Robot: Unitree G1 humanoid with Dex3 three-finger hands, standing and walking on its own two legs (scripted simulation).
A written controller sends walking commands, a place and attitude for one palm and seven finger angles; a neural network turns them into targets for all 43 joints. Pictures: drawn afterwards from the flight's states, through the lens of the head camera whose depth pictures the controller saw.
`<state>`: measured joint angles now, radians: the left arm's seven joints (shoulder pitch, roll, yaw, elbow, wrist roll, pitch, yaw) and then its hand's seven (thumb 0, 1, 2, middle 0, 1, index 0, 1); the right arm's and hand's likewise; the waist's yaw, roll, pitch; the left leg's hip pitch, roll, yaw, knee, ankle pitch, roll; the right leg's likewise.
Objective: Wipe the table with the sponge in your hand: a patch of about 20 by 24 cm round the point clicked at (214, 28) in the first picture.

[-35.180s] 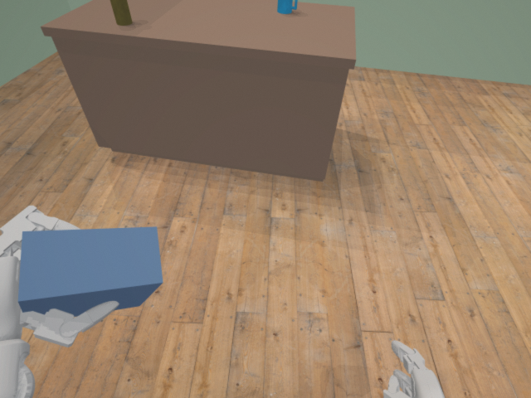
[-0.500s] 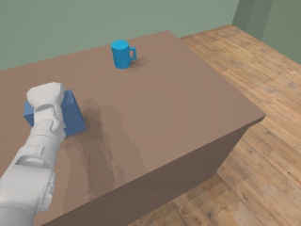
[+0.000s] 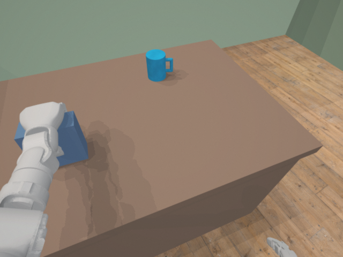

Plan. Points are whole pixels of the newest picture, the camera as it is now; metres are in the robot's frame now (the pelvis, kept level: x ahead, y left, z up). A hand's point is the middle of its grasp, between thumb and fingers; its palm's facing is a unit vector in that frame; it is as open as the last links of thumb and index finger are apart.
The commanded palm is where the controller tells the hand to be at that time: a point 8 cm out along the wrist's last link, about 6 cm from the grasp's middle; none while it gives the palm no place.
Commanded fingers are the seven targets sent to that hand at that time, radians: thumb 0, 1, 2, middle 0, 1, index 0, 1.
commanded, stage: wipe back along the first lane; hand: left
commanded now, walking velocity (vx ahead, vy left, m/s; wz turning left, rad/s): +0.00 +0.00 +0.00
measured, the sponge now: (58, 146) +0.37 +0.33 +0.02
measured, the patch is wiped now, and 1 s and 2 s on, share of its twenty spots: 1.00 1.00 1.00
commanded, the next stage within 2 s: lift the sponge slowly off the table in 1.60 s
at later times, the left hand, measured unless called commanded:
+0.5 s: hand (56, 145) +0.35 +0.31 +0.06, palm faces -0.04 -0.03 -1.00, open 10.3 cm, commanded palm +0.31 +0.29 +0.09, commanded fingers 0.00 0.10 1.30 -1.20 -1.60 -1.20 -1.60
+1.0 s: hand (58, 162) +0.30 +0.28 +0.06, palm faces +0.00 -0.04 -1.00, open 10.3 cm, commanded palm +0.26 +0.27 +0.09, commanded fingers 0.00 0.10 1.30 -1.20 -1.60 -1.20 -1.60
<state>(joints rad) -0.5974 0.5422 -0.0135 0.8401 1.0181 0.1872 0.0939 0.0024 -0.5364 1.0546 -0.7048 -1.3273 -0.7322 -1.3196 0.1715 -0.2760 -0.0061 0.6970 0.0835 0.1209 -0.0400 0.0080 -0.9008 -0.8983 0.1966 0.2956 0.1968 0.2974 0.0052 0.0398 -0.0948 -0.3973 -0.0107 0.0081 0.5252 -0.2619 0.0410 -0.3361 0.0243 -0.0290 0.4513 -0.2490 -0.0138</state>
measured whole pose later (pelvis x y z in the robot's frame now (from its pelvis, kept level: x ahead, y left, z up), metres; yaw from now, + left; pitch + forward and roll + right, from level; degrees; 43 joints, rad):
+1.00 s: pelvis +0.00 -0.01 +0.00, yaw +0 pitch +3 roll -1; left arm -0.18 0.43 -0.11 0.32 0.96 0.38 0.13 0.00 -0.51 1.05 -0.68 -1.34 -0.71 -1.33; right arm 0.08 -0.27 0.02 0.66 0.09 0.14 -0.03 0.01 -0.90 -0.90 0.20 0.30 0.20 0.30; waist 0.06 0.07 -0.08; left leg -0.28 -0.01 0.01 0.50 -0.26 0.03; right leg -0.23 0.03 -0.03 0.46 -0.27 -0.02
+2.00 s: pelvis -0.01 -0.01 +0.00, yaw -1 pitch -2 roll +0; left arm 0.06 0.39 -0.17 -0.01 0.96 0.49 0.09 0.00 -0.51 1.05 -0.67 -1.34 -0.70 -1.33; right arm 0.01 -0.26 0.03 0.67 0.07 0.09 -0.03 0.01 -0.90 -0.90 0.20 0.30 0.20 0.30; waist 0.11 0.09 -0.04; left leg -0.20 -0.01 0.02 0.47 -0.24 0.02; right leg -0.17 0.03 -0.01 0.45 -0.25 -0.03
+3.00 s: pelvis -0.03 -0.03 +0.01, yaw -1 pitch -5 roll +0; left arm -0.02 0.45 -0.15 -0.09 0.90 0.48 -0.02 0.00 -0.52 1.05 -0.69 -1.33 -0.72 -1.32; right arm -0.02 -0.26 0.05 0.69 0.07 0.06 -0.05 0.01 -0.90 -0.90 0.20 0.30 0.20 0.30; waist 0.12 0.11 -0.01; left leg -0.12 0.01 0.01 0.40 -0.19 0.00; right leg -0.10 0.05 -0.01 0.39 -0.21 -0.06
